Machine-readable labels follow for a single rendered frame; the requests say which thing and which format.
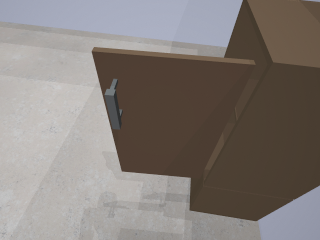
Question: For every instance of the cupboard door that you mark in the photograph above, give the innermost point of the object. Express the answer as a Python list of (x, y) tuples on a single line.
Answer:
[(175, 107)]

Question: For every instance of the handle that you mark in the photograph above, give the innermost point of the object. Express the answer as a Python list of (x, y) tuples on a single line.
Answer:
[(115, 113)]

